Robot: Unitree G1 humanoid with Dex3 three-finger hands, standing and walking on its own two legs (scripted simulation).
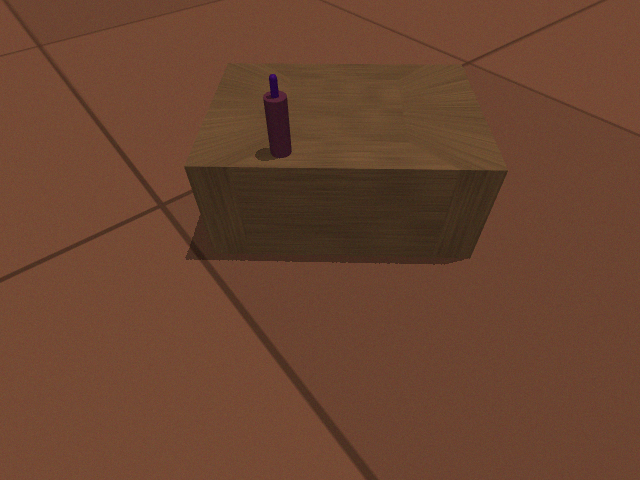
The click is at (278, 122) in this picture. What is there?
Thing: necked bottle
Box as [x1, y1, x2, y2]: [263, 74, 291, 157]
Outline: 271,74 269,76 270,90 263,96 270,151 273,156 284,157 288,155 291,151 286,94 282,91 277,90 276,76 274,74
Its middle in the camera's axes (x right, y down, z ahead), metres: -0.15 -0.38 +1.23
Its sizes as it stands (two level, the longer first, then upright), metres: 0.072 0.072 0.270
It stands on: a support 0.45 m high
